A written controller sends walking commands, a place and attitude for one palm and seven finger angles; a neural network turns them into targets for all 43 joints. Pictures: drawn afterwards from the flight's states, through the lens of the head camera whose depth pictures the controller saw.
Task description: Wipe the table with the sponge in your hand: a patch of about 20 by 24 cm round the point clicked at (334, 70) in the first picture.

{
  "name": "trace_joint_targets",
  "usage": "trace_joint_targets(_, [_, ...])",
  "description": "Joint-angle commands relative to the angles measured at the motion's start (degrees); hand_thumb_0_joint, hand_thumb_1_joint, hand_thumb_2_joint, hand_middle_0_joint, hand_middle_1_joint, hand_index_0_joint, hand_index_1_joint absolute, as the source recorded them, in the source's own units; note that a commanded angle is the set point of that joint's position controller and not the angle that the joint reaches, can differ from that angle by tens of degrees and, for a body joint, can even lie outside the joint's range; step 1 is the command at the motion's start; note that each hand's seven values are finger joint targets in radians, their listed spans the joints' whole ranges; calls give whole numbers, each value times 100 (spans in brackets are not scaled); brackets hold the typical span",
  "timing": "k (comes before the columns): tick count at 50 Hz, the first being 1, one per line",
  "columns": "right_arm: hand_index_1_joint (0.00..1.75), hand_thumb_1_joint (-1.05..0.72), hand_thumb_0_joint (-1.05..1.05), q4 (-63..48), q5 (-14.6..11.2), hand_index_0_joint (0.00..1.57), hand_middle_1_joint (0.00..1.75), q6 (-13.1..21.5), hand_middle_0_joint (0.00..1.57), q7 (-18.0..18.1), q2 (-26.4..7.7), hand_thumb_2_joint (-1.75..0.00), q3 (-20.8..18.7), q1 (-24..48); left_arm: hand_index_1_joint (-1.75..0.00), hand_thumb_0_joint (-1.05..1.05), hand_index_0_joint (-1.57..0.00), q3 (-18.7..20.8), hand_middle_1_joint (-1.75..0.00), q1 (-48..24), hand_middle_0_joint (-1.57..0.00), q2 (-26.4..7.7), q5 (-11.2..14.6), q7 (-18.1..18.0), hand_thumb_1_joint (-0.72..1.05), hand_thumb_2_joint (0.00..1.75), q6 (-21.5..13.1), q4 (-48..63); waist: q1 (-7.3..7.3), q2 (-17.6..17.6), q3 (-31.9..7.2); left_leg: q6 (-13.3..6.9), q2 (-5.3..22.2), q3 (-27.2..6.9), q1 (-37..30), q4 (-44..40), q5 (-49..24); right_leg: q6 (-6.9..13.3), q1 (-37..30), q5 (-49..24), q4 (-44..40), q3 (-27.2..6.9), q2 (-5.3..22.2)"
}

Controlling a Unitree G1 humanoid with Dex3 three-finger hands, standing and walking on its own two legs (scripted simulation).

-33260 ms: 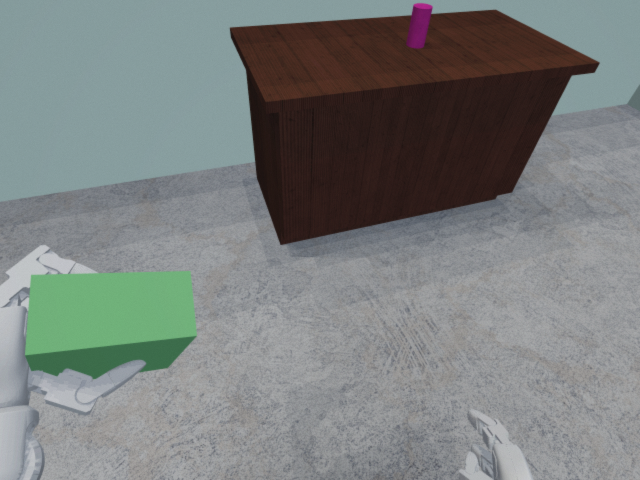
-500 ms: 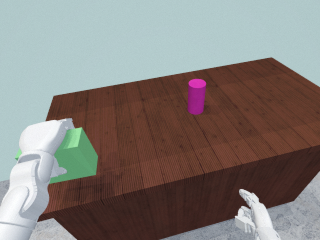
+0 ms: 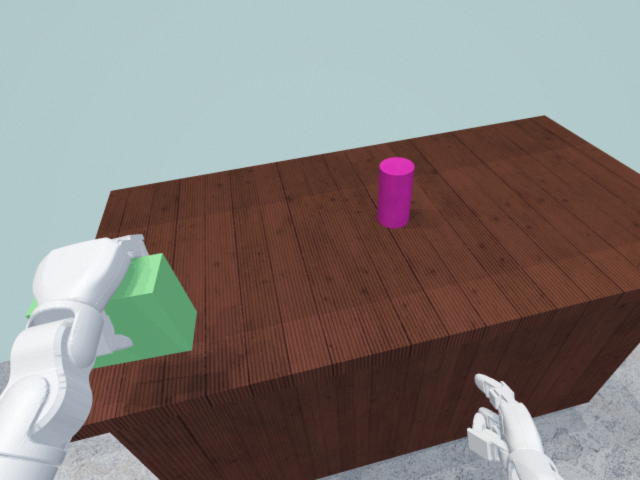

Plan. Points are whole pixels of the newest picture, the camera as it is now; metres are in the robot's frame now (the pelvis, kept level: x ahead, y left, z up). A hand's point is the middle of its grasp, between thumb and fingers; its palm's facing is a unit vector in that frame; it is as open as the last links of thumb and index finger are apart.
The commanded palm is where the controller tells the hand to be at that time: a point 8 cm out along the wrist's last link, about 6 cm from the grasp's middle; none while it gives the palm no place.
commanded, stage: bring the sponge back beside the body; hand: left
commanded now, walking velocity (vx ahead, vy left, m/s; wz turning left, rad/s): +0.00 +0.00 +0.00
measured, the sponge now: (129, 322) +0.25 +0.30 +0.09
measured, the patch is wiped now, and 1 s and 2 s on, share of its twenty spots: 1.00 1.00 1.00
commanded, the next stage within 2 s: step back with the hand held close in 1.44 s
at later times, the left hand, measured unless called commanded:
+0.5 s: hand (112, 327) +0.21 +0.28 +0.13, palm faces +0.09 -0.08 -0.99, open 10.2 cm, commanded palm +0.18 +0.28 +0.20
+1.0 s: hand (112, 358) +0.19 +0.27 +0.11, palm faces +0.08 -0.10 -0.99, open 10.2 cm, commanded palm +0.15 +0.27 +0.19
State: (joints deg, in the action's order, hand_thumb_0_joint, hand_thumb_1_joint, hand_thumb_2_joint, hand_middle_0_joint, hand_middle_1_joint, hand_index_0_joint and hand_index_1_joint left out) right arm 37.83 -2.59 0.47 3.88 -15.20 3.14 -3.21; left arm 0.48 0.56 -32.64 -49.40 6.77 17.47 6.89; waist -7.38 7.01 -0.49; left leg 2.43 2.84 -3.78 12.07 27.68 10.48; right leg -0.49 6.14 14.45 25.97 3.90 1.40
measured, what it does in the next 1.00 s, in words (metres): stands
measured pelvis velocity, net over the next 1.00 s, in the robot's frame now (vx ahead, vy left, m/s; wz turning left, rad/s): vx -0.01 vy -0.01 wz -0.01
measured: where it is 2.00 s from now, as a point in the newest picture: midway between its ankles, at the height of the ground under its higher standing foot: outside the picture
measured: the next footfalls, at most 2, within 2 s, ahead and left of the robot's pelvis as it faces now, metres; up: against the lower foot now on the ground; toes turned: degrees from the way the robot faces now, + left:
none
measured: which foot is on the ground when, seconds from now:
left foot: down 0.00-1.00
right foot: down 0.00-1.00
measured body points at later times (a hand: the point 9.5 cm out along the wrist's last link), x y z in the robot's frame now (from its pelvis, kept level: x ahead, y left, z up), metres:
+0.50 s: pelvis -0.01 +0.00 +0.00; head -0.06 -0.04 +0.44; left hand +0.20 +0.28 +0.18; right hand +0.24 -0.18 -0.06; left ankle +0.06 +0.15 -0.74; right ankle +0.00 -0.13 -0.74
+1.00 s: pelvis -0.01 -0.01 +0.00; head -0.06 -0.05 +0.44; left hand +0.18 +0.27 +0.17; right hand +0.23 -0.20 -0.06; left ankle +0.06 +0.15 -0.74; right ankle +0.00 -0.13 -0.74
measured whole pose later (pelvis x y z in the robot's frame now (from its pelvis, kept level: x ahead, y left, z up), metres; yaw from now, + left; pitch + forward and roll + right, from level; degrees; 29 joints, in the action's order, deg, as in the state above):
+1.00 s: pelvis -0.01 -0.01 +0.00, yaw -1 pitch -8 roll -1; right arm 38.4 -1.7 2.7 4.0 -14.2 2.7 -3.5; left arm -0.7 14.1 -30.2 -49.8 2.7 17.1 15.7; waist -8.2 7.3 -0.3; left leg 2.8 3.7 -3.5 11.0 28.6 10.3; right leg 0.1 5.8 14.5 27.8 3.3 0.5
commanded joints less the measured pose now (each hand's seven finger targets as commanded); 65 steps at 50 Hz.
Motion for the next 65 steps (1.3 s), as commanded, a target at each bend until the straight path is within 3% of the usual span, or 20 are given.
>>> trace_joint_targets(1, [30, -90, 0, -1027, 13, 20, 30, 335, 20, 37, -543, -90, -244, 1346, -160, 0, -120, 1074, -160, -1348, -120, -1545, -150, -332, 10, 130, 9, 1133, -73, -260, -996, -408, -472, 316, -570, -325, -595, 329, 259, -459, -563, 24, -354])
trace_joint_targets(2, [30, -90, 0, -1082, -20, 20, 30, 359, 20, 35, -546, -90, -233, 1438, -160, 0, -120, 1210, -160, -1398, -120, -1701, -154, -337, 10, 130, 13, 1372, -83, -19, -1011, -388, -455, 281, -553, -336, -543, 370, 207, -394, -549, -50, -377])
trace_joint_targets(4, [30, -90, 0, -1055, -1, 20, 30, 380, 20, 32, -478, -90, -215, 1399, -160, 0, -120, 951, -160, -1379, -120, -1379, -129, -373, 10, 130, 4, 1362, -54, -84, -1006, -386, -476, 305, -593, -345, -571, 346, 266, -378, -547, 54, -371])
trace_joint_targets(13, [30, -90, 0, -1061, 5, 20, 30, 454, 20, 63, -423, -90, -178, 1510, -160, 0, -120, 670, -160, -1440, -120, -1166, -235, -394, 10, 130, 20, 1577, -60, 59, -930, -372, -483, 275, -539, -463, -188, 364, 314, -57, -534, 42, -388])
trace_joint_targets(15, [30, -90, 0, -1002, 20, 20, 30, 428, 20, 60, -462, -90, -208, 1453, -160, 0, -120, 702, -160, -1207, -120, -1148, -222, -410, 10, 130, 39, 1431, -48, -173, -854, -376, -464, 281, -540, -456, -155, 338, 361, -39, -593, 35, -389])
trace_joint_targets(17, [30, -90, 0, -1075, -5, 20, 30, 431, 20, 53, -461, -90, -203, 1549, -160, 0, -120, 868, -160, -1167, -120, -1313, -245, -420, 10, 130, 63, 1620, -83, 65, -846, -361, -432, 252, -491, -492, -83, 374, 291, 5, -562, -34, -408])
trace_joint_targets(22, [30, -90, 0, -1068, -5, 20, 30, 425, 20, 49, -455, -90, -199, 1561, -160, 0, -120, 915, -160, -1048, -120, -1329, -268, -481, 10, 130, 134, 1574, -105, -34, -770, -355, -436, 265, -420, -495, 44, 369, 321, 152, -568, -74, -415])
trace_joint_targets(24, [30, -90, 0, -1032, 10, 20, 30, 435, 20, 52, -429, -90, -169, 1524, -160, 0, -120, 727, -160, -1031, -120, -1133, -236, -480, 10, 130, 151, 1411, -75, -242, -715, -359, -451, 309, -409, -473, 50, 327, 416, 223, -598, 3, -382])
trace_joint_targets(27, [30, -90, 0, -1091, -8, 20, 30, 443, 20, 62, -435, -90, -183, 1594, -160, 0, -120, 802, -160, -1021, -120, -1238, -275, -464, 10, 130, 135, 1646, -77, 52, -686, -346, -444, 288, -415, -494, 218, 356, 420, 320, -589, -82, -403])
trace_joint_targets(34, [30, -90, 0, -1054, 48, 20, 30, 524, 20, 78, -403, -90, -186, 1491, -160, 0, -120, 764, -160, -552, -120, -1098, -192, -486, 10, 130, 14, 1669, -90, -186, -618, -368, -459, 345, -441, -373, 123, 307, 525, 344, -624, -48, -366])
trace_joint_targets(37, [30, -90, 0, -1096, 29, 20, 30, 548, 20, 74, -409, -90, -221, 1523, -160, 0, -120, 893, -160, -456, -120, -1209, -220, -529, 10, 130, -37, 1966, -102, 53, -592, -353, -445, 312, -464, -390, 141, 343, 493, 329, -621, -126, -392])
trace_joint_targets(45, [30, -90, 0, -1026, 72, 20, 30, 602, 20, 66, -400, -90, -251, 1432, -160, 0, -120, 813, -160, 40, -120, -986, -177, -674, 10, 130, -62, 1924, -122, -260, -528, -363, -446, 370, -475, -332, -6, 300, 526, 255, -645, -70, -366])
trace_joint_targets(47, [30, -90, 0, -1071, 45, 20, 30, 618, 20, 62, -395, -90, -259, 1510, -160, 0, -120, 869, -160, 25, -120, -1061, -200, -665, 10, 130, -35, 2136, -106, 57, -540, -346, -431, 341, -511, -348, 14, 336, 491, 237, -630, -169, -394])
trace_joint_targets(49, [30, -90, 0, -1044, 78, 20, 30, 629, 20, 52, -387, -90, -250, 1448, -160, 0, -120, 798, -160, 217, -120, -950, -159, -685, 10, 130, -38, 2003, -117, -339, -496, -367, -438, 373, -480, -316, -42, 289, 523, 237, -643, -72, -370])
trace_joint_targets(52, [30, -90, 0, -1087, 58, 20, 30, 630, 20, 45, -386, -90, -253, 1511, -160, 0, -120, 818, -160, 178, -120, -1006, -223, -673, 10, 130, -38, 2288, -110, 15, -529, -340, -422, 342, -497, -369, 58, 326, 485, 263, -607, -132, -401])
trace_joint_targets(55, [30, -90, 0, -1027, 99, 20, 30, 638, 20, 37, -385, -90, -262, 1439, -160, 0, -120, 774, -160, 343, -120, -907, -220, -720, 10, 130, -64, 2157, -123, -293, -489, -374, -430, 381, -535, -310, -125, 291, 538, 142, -644, -64, -377])
trace_joint_targets(57, [30, -90, 0, -1064, 63, 20, 30, 638, 20, 47, -377, -90, -250, 1508, -160, 0, -120, 843, -160, 108, -120, -1024, -258, -721, 10, 130, -36, 2303, -97, 121, -453, -343, -414, 348, -512, -387, 58, 329, 521, 272, -634, -143, -409])
trace_joint_targets(60, [30, -90, 0, -998, 96, 20, 30, 626, 20, 52, -385, -90, -247, 1441, -160, 0, -120, 775, -160, 175, -120, -936, -242, -734, 10, 130, -44, 2068, -119, -265, -470, -364, -421, 362, -508, -393, 7, 299, 523, 258, -651, -50, -384])
trace_joint_targets(62, [30, -90, 0, -1058, 60, 20, 30, 632, 20, 60, -378, -90, -243, 1527, -160, 0, -120, 824, -160, 94, -120, -1003, -239, -709, 10, 130, -10, 2237, -101, 75, -497, -343, -419, 340, -515, -408, 67, 331, 472, 261, -629, -143, -406])
trace_joint_targets(65, [30, -90, 0, -996, 95, 20, 30, 611, 20, 44, -385, -90, -236, 1492, -160, 0, -120, 695, -160, 227, -120, -858, -221, -685, 10, 130, 1, 2062, -108, -239, -456, -361, -423, 372, -507, -403, 11, 290, 524, 246, -665, -49, -378])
